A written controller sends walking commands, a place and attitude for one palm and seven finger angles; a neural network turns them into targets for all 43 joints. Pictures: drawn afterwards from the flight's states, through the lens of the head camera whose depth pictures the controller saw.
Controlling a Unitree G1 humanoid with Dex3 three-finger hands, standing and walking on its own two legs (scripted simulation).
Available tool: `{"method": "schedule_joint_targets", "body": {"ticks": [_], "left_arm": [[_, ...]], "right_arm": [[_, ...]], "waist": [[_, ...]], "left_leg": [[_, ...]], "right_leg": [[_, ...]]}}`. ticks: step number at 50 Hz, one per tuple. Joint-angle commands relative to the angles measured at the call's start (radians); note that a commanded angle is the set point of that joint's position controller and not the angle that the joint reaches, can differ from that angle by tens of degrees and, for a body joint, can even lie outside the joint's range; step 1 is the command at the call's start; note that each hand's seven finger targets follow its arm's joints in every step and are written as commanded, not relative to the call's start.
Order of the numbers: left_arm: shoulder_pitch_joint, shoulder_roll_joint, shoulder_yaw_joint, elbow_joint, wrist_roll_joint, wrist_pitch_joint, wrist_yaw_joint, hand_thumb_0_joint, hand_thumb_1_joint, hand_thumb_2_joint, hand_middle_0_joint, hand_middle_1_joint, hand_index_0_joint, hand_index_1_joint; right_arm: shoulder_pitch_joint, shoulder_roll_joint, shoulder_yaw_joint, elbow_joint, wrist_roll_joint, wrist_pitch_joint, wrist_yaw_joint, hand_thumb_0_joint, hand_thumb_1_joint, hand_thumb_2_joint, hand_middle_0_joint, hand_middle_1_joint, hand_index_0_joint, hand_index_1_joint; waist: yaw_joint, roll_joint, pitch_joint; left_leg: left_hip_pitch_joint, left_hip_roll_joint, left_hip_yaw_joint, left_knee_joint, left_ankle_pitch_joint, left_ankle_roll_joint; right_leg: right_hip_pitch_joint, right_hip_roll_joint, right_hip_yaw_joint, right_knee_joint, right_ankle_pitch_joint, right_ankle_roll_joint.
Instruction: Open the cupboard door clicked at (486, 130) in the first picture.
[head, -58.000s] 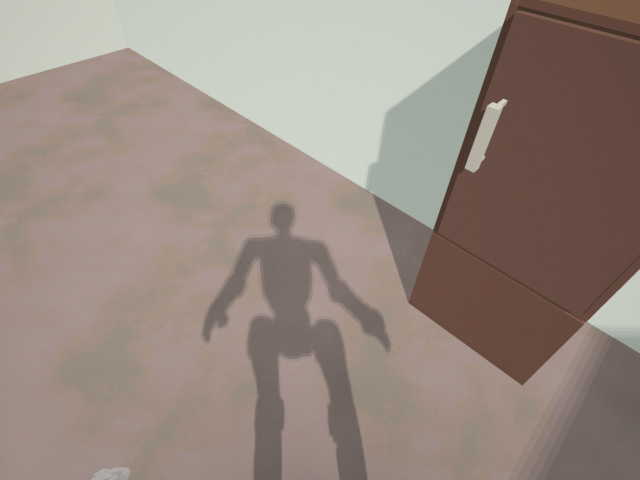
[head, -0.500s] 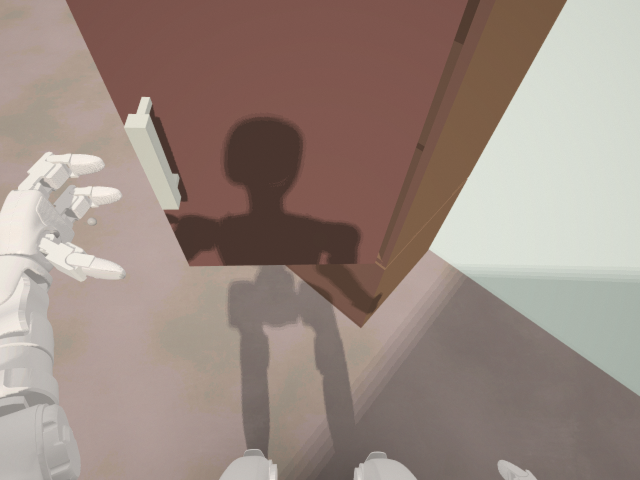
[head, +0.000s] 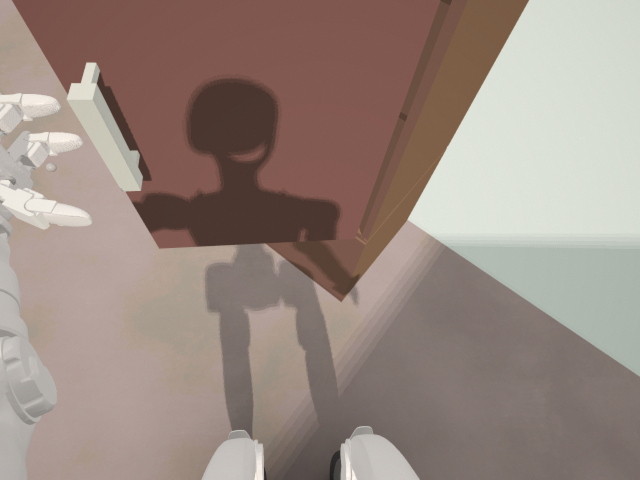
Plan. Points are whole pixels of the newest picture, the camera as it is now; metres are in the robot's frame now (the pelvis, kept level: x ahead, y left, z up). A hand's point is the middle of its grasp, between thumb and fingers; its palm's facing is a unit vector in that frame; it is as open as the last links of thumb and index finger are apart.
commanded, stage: move the hooked fingers beside the handle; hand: left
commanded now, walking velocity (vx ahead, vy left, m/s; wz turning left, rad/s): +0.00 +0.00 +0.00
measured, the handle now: (113, 131) +0.52 +0.24 +0.07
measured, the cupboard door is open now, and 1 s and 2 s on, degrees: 44 44 44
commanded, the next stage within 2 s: slide the fingers in behind the handle in 1.38 s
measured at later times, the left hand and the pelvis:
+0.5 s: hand (48, 167) +0.46 +0.30 +0.07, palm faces +0.06 -1.00 +0.00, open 14.0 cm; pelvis +0.01 +0.01 +0.00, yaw -1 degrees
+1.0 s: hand (50, 165) +0.45 +0.29 +0.09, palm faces +0.06 -1.00 -0.02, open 14.0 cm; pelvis +0.00 +0.00 +0.00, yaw +0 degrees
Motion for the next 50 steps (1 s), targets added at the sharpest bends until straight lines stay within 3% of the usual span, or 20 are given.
{"method": "schedule_joint_targets", "body": {"ticks": [1, 4, 7, 9, 12, 13, 15, 17, 19, 20, 22, 26, 29, 32, 34, 37, 41, 44, 47, 50], "left_arm": [[-0.379, 0.371, 0.05, -0.168, -0.001, -0.051, -0.001, 0.0, -0.5, 0.3, -0.3, -1.2, -0.3, -1.2], [-0.416, 0.401, 0.058, -0.139, 0.009, -0.047, 0.006, 0.0, -0.5, 0.3, -0.3, -1.2, -0.3, -1.2], [-0.47, 0.447, 0.079, -0.15, 0.014, -0.063, 0.002, 0.0, -0.5, 0.3, -0.3, -1.2, -0.3, -1.2], [-0.425, 0.454, 0.096, -0.151, 0.013, -0.066, -0.003, 0.0, -0.5, 0.3, -0.3, -1.2, -0.3, -1.2], [-0.35, 0.417, 0.083, -0.18, 0.002, -0.064, -0.024, 0.0, -0.5, 0.3, -0.3, -1.2, -0.3, -1.2], [-0.326, 0.401, 0.08, -0.187, -0.005, -0.057, -0.029, 0.0, -0.5, 0.3, -0.3, -1.2, -0.3, -1.2], [-0.32, 0.356, 0.049, -0.167, -0.022, -0.04, -0.044, 0.0, -0.5, 0.3, -0.3, -1.2, -0.3, -1.2], [-0.31, 0.39, 0.083, -0.157, -0.027, -0.027, -0.042, 0.0, -0.5, 0.3, -0.3, -1.2, -0.3, -1.2], [-0.328, 0.377, 0.076, -0.199, -0.025, -0.037, -0.03, 0.0, -0.5, 0.3, -0.3, -1.2, -0.3, -1.2], [-0.364, 0.375, 0.068, -0.236, -0.024, -0.054, -0.023, 0.0, -0.5, 0.3, -0.3, -1.2, -0.3, -1.2], [-0.388, 0.388, 0.076, -0.243, -0.011, -0.075, 0.0, 0.0, -0.5, 0.3, -0.3, -1.2, -0.3, -1.2], [-0.422, 0.313, 0.021, -0.306, -0.01, -0.104, 0.019, 0.0, -0.5, 0.3, -0.3, -1.2, -0.3, -1.2], [-0.402, 0.25, -0.02, -0.252, -0.019, -0.076, 0.02, 0.0, -0.5, 0.3, -0.3, -1.2, -0.3, -1.2], [-0.363, 0.289, 0.01, -0.184, -0.015, -0.036, 0.023, 0.0, -0.5, 0.3, -0.3, -1.2, -0.3, -1.2], [-0.331, 0.276, -0.004, -0.167, -0.002, -0.022, 0.033, 0.0, -0.5, 0.3, -0.3, -1.2, -0.3, -1.2], [-0.368, 0.345, 0.043, -0.228, 0.013, -0.055, 0.057, 0.0, -0.5, 0.3, -0.3, -1.2, -0.3, -1.2], [-0.376, 0.34, 0.067, -0.304, -0.008, -0.115, 0.064, 0.0, -0.5, 0.3, -0.3, -1.2, -0.3, -1.2], [-0.355, 0.315, 0.044, -0.231, -0.012, -0.101, 0.043, 0.0, -0.5, 0.3, -0.3, -1.2, -0.3, -1.2], [-0.335, 0.266, -0.008, -0.199, -0.015, -0.068, 0.008, 0.0, -0.5, 0.3, -0.3, -1.2, -0.3, -1.2], [-0.338, 0.251, -0.025, -0.197, -0.023, -0.053, -0.001, 0.0, -0.5, 0.3, -0.3, -1.2, -0.3, -1.2]], "right_arm": [[0.147, -0.19, -0.071, -0.066, -0.006, -0.005, -0.014, 0.0, -0.9, -0.9, 0.2, 0.3, 0.2, 0.3], [0.154, -0.195, -0.068, -0.067, -0.007, 0.003, -0.015, 0.0, -0.9, -0.9, 0.2, 0.3, 0.2, 0.3], [0.163, -0.199, -0.067, -0.063, -0.011, 0.007, -0.017, 0.0, -0.9, -0.9, 0.2, 0.3, 0.2, 0.3], [0.171, -0.2, -0.071, -0.065, -0.015, 0.008, -0.013, 0.0, -0.9, -0.9, 0.2, 0.3, 0.2, 0.3], [0.179, -0.197, -0.075, -0.072, -0.017, 0.017, -0.004, 0.0, -0.9, -0.9, 0.2, 0.3, 0.2, 0.3], [0.179, -0.194, -0.077, -0.076, -0.016, 0.022, 0.0, 0.0, -0.9, -0.9, 0.2, 0.3, 0.2, 0.3], [0.18, -0.192, -0.075, -0.078, -0.012, 0.029, 0.003, 0.0, -0.9, -0.9, 0.2, 0.3, 0.2, 0.3], [0.176, -0.201, -0.08, -0.081, -0.011, 0.033, 0.001, 0.0, -0.9, -0.9, 0.2, 0.3, 0.2, 0.3], [0.175, -0.196, -0.08, -0.088, -0.011, 0.035, 0.001, 0.0, -0.9, -0.9, 0.2, 0.3, 0.2, 0.3], [0.174, -0.195, -0.08, -0.086, -0.013, 0.035, 0.0, 0.0, -0.9, -0.9, 0.2, 0.3, 0.2, 0.3], [0.172, -0.196, -0.082, -0.076, -0.017, 0.034, 0.002, 0.0, -0.9, -0.9, 0.2, 0.3, 0.2, 0.3], [0.171, -0.188, -0.082, -0.064, -0.019, 0.034, 0.004, 0.0, -0.9, -0.9, 0.2, 0.3, 0.2, 0.3], [0.16, -0.185, -0.08, -0.055, -0.015, 0.034, 0.004, 0.0, -0.9, -0.9, 0.2, 0.3, 0.2, 0.3], [0.16, -0.192, -0.076, -0.064, -0.013, 0.038, 0.0, 0.0, -0.9, -0.9, 0.2, 0.3, 0.2, 0.3], [0.153, -0.186, -0.071, -0.081, -0.01, 0.039, 0.002, 0.0, -0.9, -0.9, 0.2, 0.3, 0.2, 0.3], [0.154, -0.187, -0.073, -0.094, -0.017, 0.039, 0.003, 0.0, -0.9, -0.9, 0.2, 0.3, 0.2, 0.3], [0.145, -0.181, -0.08, -0.091, -0.02, 0.03, 0.009, 0.0, -0.9, -0.9, 0.2, 0.3, 0.2, 0.3], [0.138, -0.181, -0.074, -0.083, -0.012, 0.029, 0.005, 0.0, -0.9, -0.9, 0.2, 0.3, 0.2, 0.3], [0.136, -0.182, -0.072, -0.08, -0.007, 0.034, 0.001, 0.0, -0.9, -0.9, 0.2, 0.3, 0.2, 0.3], [0.139, -0.184, -0.072, -0.08, -0.007, 0.035, -0.004, 0.0, -0.9, -0.9, 0.2, 0.3, 0.2, 0.3]], "waist": [[0.005, 0.156, -0.418], [-0.013, 0.126, -0.4], [-0.015, 0.174, -0.449], [-0.003, 0.179, -0.481], [0.016, 0.219, -0.534], [0.021, 0.219, -0.53], [0.005, 0.187, -0.477], [0.008, 0.143, -0.444], [0.006, 0.153, -0.448], [0.002, 0.19, -0.447], [-0.003, 0.19, -0.435], [-0.007, 0.275, -0.493], [-0.016, 0.228, -0.445], [-0.005, 0.158, -0.416], [0.002, 0.147, -0.388], [0.012, 0.157, -0.437], [0.017, 0.198, -0.512], [0.002, 0.155, -0.438], [0.001, 0.179, -0.397], [-0.009, 0.157, -0.377]], "left_leg": [[0.289, -0.022, -0.044, -0.11, 0.366, 0.009], [0.25, -0.02, -0.047, -0.101, 0.328, 0.013], [0.268, -0.02, -0.048, -0.088, 0.349, 0.011], [0.287, -0.018, -0.049, -0.083, 0.383, 0.01], [0.369, -0.012, -0.053, -0.082, 0.499, 0.001], [0.372, -0.012, -0.048, -0.081, 0.51, 0.003], [0.353, -0.011, -0.049, -0.084, 0.497, 0.007], [0.314, -0.012, -0.048, -0.094, 0.443, 0.01], [0.323, -0.014, -0.05, -0.1, 0.438, 0.01], [0.352, -0.011, -0.053, -0.096, 0.458, 0.007], [0.366, -0.008, -0.064, -0.1, 0.428, 0.001], [0.502, 0.001, -0.091, -0.101, 0.525, -0.021], [0.472, 0.001, -0.092, -0.113, 0.459, -0.019], [0.397, -0.005, -0.082, -0.119, 0.431, -0.009], [0.349, -0.013, -0.07, -0.126, 0.396, -0.004], [0.356, -0.013, -0.069, -0.113, 0.44, -0.006], [0.422, -0.01, -0.065, -0.098, 0.489, -0.012], [0.353, -0.014, -0.057, -0.109, 0.405, -0.002], [0.36, -0.015, -0.057, -0.121, 0.383, -0.001], [0.338, -0.018, -0.055, -0.119, 0.357, 0.006]], "right_leg": [[0.169, 0.032, 0.026, -0.083, 0.273, -0.019], [0.159, 0.034, 0.03, -0.088, 0.245, -0.014], [0.159, 0.036, 0.034, -0.076, 0.258, -0.017], [0.17, 0.037, 0.031, -0.072, 0.277, -0.018], [0.164, 0.04, 0.019, -0.063, 0.337, -0.02], [0.166, 0.041, 0.019, -0.066, 0.349, -0.018], [0.146, 0.046, 0.012, -0.072, 0.34, -0.019], [0.155, 0.047, 0.012, -0.081, 0.317, -0.016], [0.15, 0.047, 0.011, -0.082, 0.306, -0.016], [0.121, 0.048, 0.009, -0.074, 0.301, -0.021], [0.096, 0.049, 0.006, -0.078, 0.259, -0.021], [0.041, 0.05, -0.007, -0.075, 0.243, -0.028], [0.037, 0.047, -0.012, -0.091, 0.213, -0.025], [0.078, 0.042, -0.01, -0.089, 0.234, -0.022], [0.098, 0.039, -0.008, -0.09, 0.234, -0.022], [0.13, 0.04, 0.0, -0.072, 0.272, -0.023], [0.15, 0.047, 0.007, -0.067, 0.302, -0.024], [0.158, 0.046, 0.01, -0.082, 0.272, -0.022], [0.129, 0.043, 0.006, -0.095, 0.253, -0.024], [0.117, 0.042, 0.008, -0.098, 0.241, -0.026]]}}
